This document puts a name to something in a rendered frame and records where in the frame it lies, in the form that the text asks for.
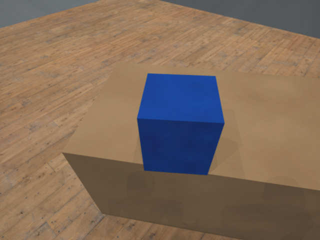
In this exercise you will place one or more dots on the pedestal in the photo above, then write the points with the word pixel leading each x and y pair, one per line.
pixel 264 179

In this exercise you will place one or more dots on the carton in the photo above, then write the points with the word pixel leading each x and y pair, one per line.
pixel 180 121

